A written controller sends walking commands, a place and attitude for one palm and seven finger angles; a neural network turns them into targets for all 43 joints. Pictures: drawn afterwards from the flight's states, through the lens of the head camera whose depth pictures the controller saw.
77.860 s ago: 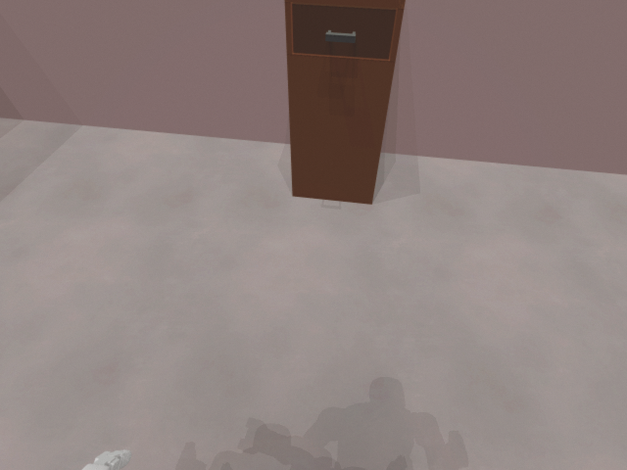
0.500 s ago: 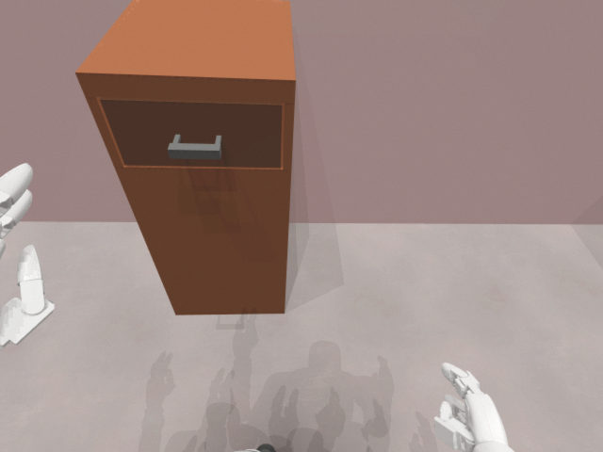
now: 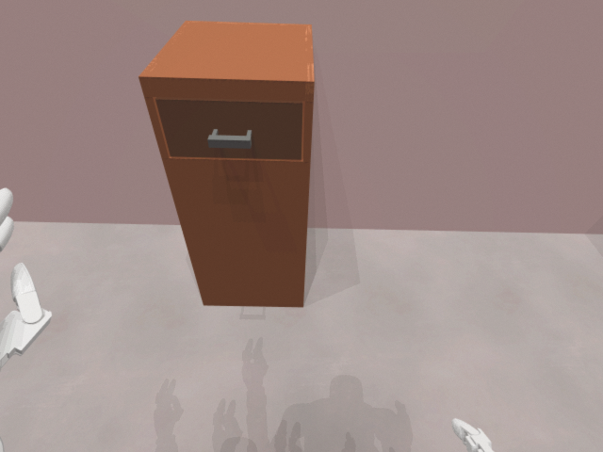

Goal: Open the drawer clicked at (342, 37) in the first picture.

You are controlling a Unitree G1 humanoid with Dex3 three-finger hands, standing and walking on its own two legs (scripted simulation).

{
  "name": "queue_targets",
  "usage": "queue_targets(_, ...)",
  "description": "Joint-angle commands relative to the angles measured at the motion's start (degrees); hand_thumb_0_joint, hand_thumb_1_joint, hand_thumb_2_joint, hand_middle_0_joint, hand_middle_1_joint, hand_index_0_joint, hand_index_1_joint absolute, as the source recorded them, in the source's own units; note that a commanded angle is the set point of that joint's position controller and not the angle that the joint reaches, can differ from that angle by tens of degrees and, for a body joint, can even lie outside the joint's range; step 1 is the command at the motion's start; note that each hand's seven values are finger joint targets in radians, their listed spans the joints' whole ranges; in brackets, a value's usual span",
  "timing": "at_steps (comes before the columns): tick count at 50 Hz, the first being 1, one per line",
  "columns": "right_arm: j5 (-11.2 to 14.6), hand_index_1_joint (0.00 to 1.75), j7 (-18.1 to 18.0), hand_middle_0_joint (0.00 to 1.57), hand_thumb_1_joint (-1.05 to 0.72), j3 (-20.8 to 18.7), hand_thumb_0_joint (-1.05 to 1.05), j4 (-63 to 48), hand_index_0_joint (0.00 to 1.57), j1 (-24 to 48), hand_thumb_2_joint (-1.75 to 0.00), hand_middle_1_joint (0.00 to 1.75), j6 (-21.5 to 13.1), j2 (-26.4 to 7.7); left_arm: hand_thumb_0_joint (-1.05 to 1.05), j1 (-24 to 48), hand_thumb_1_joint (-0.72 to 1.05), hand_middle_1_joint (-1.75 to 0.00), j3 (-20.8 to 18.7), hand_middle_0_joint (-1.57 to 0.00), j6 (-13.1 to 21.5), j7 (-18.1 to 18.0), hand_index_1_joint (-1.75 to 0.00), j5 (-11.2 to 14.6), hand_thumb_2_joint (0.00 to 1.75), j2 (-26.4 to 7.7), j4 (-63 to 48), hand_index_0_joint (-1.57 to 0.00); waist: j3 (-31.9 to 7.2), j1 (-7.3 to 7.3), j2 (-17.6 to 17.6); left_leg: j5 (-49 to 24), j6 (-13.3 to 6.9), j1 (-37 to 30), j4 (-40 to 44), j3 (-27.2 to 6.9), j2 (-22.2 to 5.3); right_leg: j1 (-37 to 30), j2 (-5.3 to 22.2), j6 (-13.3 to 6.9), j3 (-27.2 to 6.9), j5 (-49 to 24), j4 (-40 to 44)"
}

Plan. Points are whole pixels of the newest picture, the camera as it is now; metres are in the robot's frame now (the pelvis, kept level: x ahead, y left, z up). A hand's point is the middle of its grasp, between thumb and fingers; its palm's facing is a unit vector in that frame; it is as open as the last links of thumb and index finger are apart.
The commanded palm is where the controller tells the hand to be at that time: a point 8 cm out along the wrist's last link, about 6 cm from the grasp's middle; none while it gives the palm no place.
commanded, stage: stop stepping back and stand still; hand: left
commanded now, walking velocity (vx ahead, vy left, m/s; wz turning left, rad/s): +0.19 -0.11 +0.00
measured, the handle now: (231, 137) +0.81 +0.21 +0.01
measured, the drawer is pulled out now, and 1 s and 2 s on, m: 0.00 0.00 0.00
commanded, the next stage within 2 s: let the arm hang, fingers relaxed in 0.40 s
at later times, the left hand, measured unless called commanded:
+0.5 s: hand (53, 342) +0.17 +0.23 +0.18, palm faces +0.43 -0.78 -0.45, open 7.4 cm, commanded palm none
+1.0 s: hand out of the picture -0.04 +0.22 -0.16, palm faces +0.08 -0.97 -0.23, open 7.2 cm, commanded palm none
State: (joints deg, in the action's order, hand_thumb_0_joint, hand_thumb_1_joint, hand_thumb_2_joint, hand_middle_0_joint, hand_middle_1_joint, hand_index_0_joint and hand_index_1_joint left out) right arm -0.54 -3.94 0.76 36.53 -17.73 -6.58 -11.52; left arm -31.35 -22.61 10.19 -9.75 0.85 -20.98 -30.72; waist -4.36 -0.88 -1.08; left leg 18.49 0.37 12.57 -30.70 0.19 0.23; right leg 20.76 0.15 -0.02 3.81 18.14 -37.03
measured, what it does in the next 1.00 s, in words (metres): steps on the spot: left foot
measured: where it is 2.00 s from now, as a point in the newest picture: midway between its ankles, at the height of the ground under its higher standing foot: outside the picture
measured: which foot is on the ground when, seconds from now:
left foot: down 0.00-0.14, up 0.16-0.36, down 0.38-1.00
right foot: down 0.00-1.00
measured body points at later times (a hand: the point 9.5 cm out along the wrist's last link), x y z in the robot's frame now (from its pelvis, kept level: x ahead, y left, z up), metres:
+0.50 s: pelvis -0.01 -0.01 +0.00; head -0.01 -0.02 +0.45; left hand +0.14 +0.27 +0.21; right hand +0.16 -0.26 -0.08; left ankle +0.01 +0.13 -0.73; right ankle +0.01 -0.08 -0.73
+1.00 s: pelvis -0.03 +0.01 +0.01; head +0.00 +0.02 +0.46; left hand -0.04 +0.27 -0.15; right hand -0.01 -0.23 -0.14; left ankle +0.01 +0.13 -0.73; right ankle +0.01 -0.07 -0.73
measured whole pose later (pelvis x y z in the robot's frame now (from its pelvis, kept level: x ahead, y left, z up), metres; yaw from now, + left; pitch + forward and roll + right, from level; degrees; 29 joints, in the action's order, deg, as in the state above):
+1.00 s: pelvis -0.03 +0.01 +0.01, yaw +3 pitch -2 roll -1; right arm -1.4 -0.7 0.2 57.2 -18.2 2.0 -11.1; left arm -17.8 -1.9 -1.8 -0.2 -1.0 -12.7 57.7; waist 4.7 0.6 0.1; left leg 11.3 0.0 14.9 -27.7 -0.3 -0.8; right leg 12.8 -0.2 -2.8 7.9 11.2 -25.4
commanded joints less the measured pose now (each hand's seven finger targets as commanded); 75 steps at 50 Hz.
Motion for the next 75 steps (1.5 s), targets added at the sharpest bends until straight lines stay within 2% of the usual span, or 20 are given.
queue_targets(1, 0.1, 0.30, 0.7, 0.20, -0.90, -2.4, 0.00, -9.4, 0.20, 9.5, -0.90, 0.30, -4.1, -7.3, 0.00, 1.3, 0.90, -0.30, -4.2, -0.20, 3.5, -0.4, -0.30, 0.1, 0.90, -9.5, -16.2, -0.20, 4.2, 0.28, 9.7, -0.4, -6.1, 10.2, 12.6, -10.9, -12.3, -6.4, -0.3, 0.7, 0.0, 0.3, 1.9)
queue_targets(4, 0.0, 0.30, 0.9, 0.20, -0.90, -2.6, 0.00, -8.8, 0.20, 10.0, -0.90, 0.30, -3.8, -7.6, 0.00, 0.2, 0.90, -0.30, -5.5, -0.20, 3.7, -0.6, -0.30, 0.2, 0.90, -10.5, -14.7, -0.20, 3.0, 0.08, 4.9, -0.2, -4.0, 14.3, 6.3, -6.2, -8.2, -14.4, 1.7, -1.7, -3.9, -2.8, 9.6)
queue_targets(7, 0.9, 0.30, 1.1, 0.20, -0.90, -4.1, 0.00, -9.0, 0.20, 9.7, -0.90, 0.30, -2.6, -7.4, 0.00, -0.7, 0.90, -0.30, -7.9, -0.20, 4.0, -1.0, -0.30, 0.6, 0.90, -12.8, -12.2, -0.20, -0.3, 0.77, -9.4, 8.5, -1.1, 19.5, -19.6, 0.4, -0.1, -14.5, 17.4, -10.3, -30.9, 10.3, 23.4)
queue_targets(8, 0.7, 0.30, 1.0, 0.20, -0.90, -4.1, 0.00, -8.9, 0.20, 9.6, -0.90, 0.30, -2.0, -7.2, 0.00, -0.7, 0.90, -0.30, -7.3, -0.20, 4.5, -0.8, -0.30, 0.9, 0.90, -11.7, -11.3, -0.20, 0.7, 0.60, -6.3, 9.3, -0.9, 21.4, -27.5, -1.8, -0.8, -13.8, 19.3, -11.5, -31.3, 10.0, 25.0)
queue_targets(10, 0.1, 0.30, 1.0, 0.20, -0.90, -3.3, 0.00, -9.0, 0.20, 9.0, -0.90, 0.30, -1.3, -6.6, 0.00, -1.7, 0.90, -0.30, -7.6, -0.20, 5.1, -0.3, -0.30, 0.8, 0.90, -11.5, -10.6, -0.20, 1.1, 0.05, -1.8, 6.3, -0.8, 19.5, -25.7, -3.0, -2.9, -10.2, 18.3, -11.6, -24.9, 5.1, 23.6)
queue_targets(12, 0.1, 0.30, 0.8, 0.20, -0.90, -2.5, 0.00, -9.8, 0.20, 9.7, -0.90, 0.30, -0.4, -5.7, 0.00, -1.8, 0.90, -0.30, -7.3, -0.20, 5.4, 0.0, -0.30, 0.8, 0.90, -11.1, -9.8, -0.20, 1.5, -0.22, -3.8, 3.4, -0.9, 12.4, -17.1, -0.8, -3.6, -4.7, 15.0, -9.4, -15.8, 3.5, 23.2)
queue_targets(13, 0.3, 0.30, 0.5, 0.20, -0.90, -2.3, 0.00, -10.2, 0.20, 10.5, -0.90, 0.30, -0.6, -5.4, 0.00, -2.2, 0.90, -0.30, -6.8, -0.20, 5.3, 0.0, -0.30, 0.7, 0.90, -10.6, -9.7, -0.20, 2.2, 0.36, -6.7, 3.5, -1.3, 8.8, -11.4, 0.0, -3.7, -2.3, 14.0, -8.8, -14.4, 4.8, 23.3)
queue_targets(16, 0.0, 0.30, -0.2, 0.20, -0.90, -2.4, 0.00, -9.5, 0.20, 9.5, -0.90, 0.30, -1.7, -6.1, 0.00, -0.9, 0.90, -0.30, -4.7, -0.20, 5.3, -0.7, -0.30, 0.9, 0.90, -9.2, -11.4, -0.20, 3.6, 0.05, -1.7, -2.5, -1.8, -1.3, 3.1, 3.1, -1.7, 0.8, 10.1, -5.6, -11.0, 10.7, 22.9)
queue_targets(19, -0.3, 0.30, -0.3, 0.20, -0.90, -3.2, 0.00, -10.2, 0.20, 9.7, -0.90, 0.30, -2.7, -8.0, 0.00, 0.7, 0.90, -0.30, -3.8, -0.20, 6.0, -0.9, -0.30, 1.0, 0.90, -8.8, -14.6, -0.20, 4.8, 0.87, 8.3, 0.8, -4.7, 0.6, 12.4, -8.6, -9.0, -2.0, 3.5, -1.1, -7.6, 4.4, 13.6)
queue_targets(20, 0.2, 0.30, -0.1, 0.20, -0.90, -3.2, 0.00, -10.3, 0.20, 9.8, -0.90, 0.30, -2.9, -8.2, 0.00, 1.3, 0.90, -0.30, -4.2, -0.20, 5.9, -1.1, -0.30, 0.7, 0.90, -9.2, -15.0, -0.20, 4.3, 1.11, 7.9, -1.5, -5.0, 2.8, 12.8, -10.6, -10.7, -4.7, 1.8, 0.0, -5.7, -0.5, 11.7)
queue_targets(24, 0.6, 0.30, 0.3, 0.20, -0.90, -3.2, 0.00, -10.2, 0.20, 9.8, -0.90, 0.30, -3.4, -7.2, 0.00, -0.5, 0.90, -0.30, -4.4, -0.20, 4.9, -0.8, -0.30, 0.6, 0.90, -9.1, -14.4, -0.20, 3.2, 0.80, 4.5, -4.4, -2.1, 4.9, 6.2, -1.8, -4.5, -8.9, 4.2, -1.1, -9.3, -3.9, 17.3)
queue_targets(25, -0.3, 0.30, 5.3, 0.20, -0.90, -6.1, 0.00, 4.0, 0.20, 11.4, -0.90, 0.30, -3.9, -16.6, 0.00, 4.6, 0.90, -0.30, 16.8, -0.20, -4.7, 8.1, -0.30, -4.9, 0.90, -2.3, 35.1, -0.20, 5.2, -1.59, 1.5, -12.4, -1.3, 8.0, -5.3, -1.5, -5.0, -2.0, 9.6, -2.9, -6.3, -15.6, 9.2)
queue_targets(26, 0.1, 0.30, 4.9, 0.20, -0.90, -5.7, 0.00, 3.5, 0.20, 6.4, -0.90, 0.30, -0.2, -12.2, 0.00, 3.8, 0.90, -0.30, 15.5, -0.20, -8.1, 9.7, -0.30, -3.6, 0.90, -0.6, 37.2, -0.20, 1.1, -0.76, 0.4, -13.9, -0.5, 3.7, -4.5, -1.5, -5.0, -1.6, 9.4, -4.0, -9.2, -21.0, 9.6)
queue_targets(28, -0.2, 0.30, 4.5, 0.20, -0.90, -5.0, 0.00, 2.6, 0.20, 3.7, -0.90, 0.30, 1.5, -11.1, 0.00, 6.1, 0.90, -0.30, 16.2, -0.20, -9.0, 10.1, -0.30, -3.3, 0.90, 0.7, 38.3, -0.20, -1.3, -0.51, -3.6, -17.6, -1.3, 4.5, -5.4, -2.5, -5.0, -4.2, 9.1, -4.3, -6.3, -23.8, 7.3)
queue_targets(32, -0.6, 0.30, 4.3, 0.20, -0.90, -4.1, 0.00, 1.7, 0.20, 6.5, -0.90, 0.30, 4.5, -11.6, 0.00, 13.3, 0.90, -0.30, 16.8, -0.20, -9.2, 10.0, -0.30, -3.3, 0.90, -2.3, 50.0, -0.20, 0.4, 0.60, -14.5, -9.7, -1.7, 6.7, -5.8, -2.1, -1.8, -8.1, 11.2, -6.9, -8.1, -24.7, 9.8)
queue_targets(35, -1.0, 0.30, 4.0, 0.20, -0.90, -3.1, 0.00, 4.5, 0.20, 6.3, -0.90, 0.30, 5.9, -10.0, 0.00, 16.4, 0.90, -0.30, 17.8, -0.20, -10.1, 9.4, -0.30, -2.7, 0.90, -2.2, 59.7, -0.20, 1.0, 0.45, -8.1, -11.8, -1.8, 3.2, -1.1, -2.5, -2.5, -7.9, 10.8, -6.0, -7.5, -17.5, 11.2)
queue_targets(39, -1.2, 0.30, 3.7, 0.20, -0.90, -1.7, 0.00, 8.9, 0.20, 7.3, -0.90, 0.30, 6.5, -8.8, 0.00, 16.3, 0.90, -0.30, 19.3, -0.20, -10.7, 9.1, -0.30, -1.9, 0.90, 0.5, 70.6, -0.20, 4.3, 1.66, 11.0, -9.5, -3.1, 7.0, 8.4, -7.6, -6.6, -10.6, 5.0, -2.1, -4.5, -3.1, 12.4)
queue_targets(45, -1.2, 0.30, 2.9, 0.20, -0.90, -2.0, 0.00, 14.9, 0.20, 1.7, -0.90, 0.30, 7.1, -6.6, 0.00, 14.6, 0.90, -0.30, 19.1, -0.20, -10.3, 9.0, -0.30, -1.7, 0.90, 1.9, 81.4, -0.20, 3.4, 1.09, 11.4, 1.8, -2.3, 5.9, 10.7, -6.1, -5.0, -12.1, 5.9, -3.6, -5.5, 1.7, 17.8)
queue_targets(56, -0.9, 0.30, 2.5, 0.20, -0.90, -2.3, 0.00, 21.8, 0.20, -3.0, -0.90, 0.30, 6.9, -6.5, 0.00, 14.2, 0.90, -0.30, 19.9, -0.20, -10.0, 8.5, -0.30, -1.6, 0.90, 2.2, 90.8, -0.20, 9.4, 0.61, -0.8, -0.4, -2.7, 2.4, 12.8, -5.2, -5.8, -7.2, 6.2, -3.4, -5.5, 3.2, 20.4)
queue_targets(75, -0.8, 0.30, 2.3, 0.20, -0.90, -1.9, 0.00, 25.2, 0.20, -1.7, -0.90, 0.30, 5.9, -4.8, 0.00, 16.4, 0.90, -0.30, 19.7, -0.20, -9.3, 8.2, -0.30, -1.5, 0.90, 2.6, 92.5, -0.20, 7.5, 0.85, 2.7, -9.6, -2.0, -0.2, 13.1, -3.7, -5.8, -10.8, 6.5, -3.2, -5.9, -6.3, 18.9)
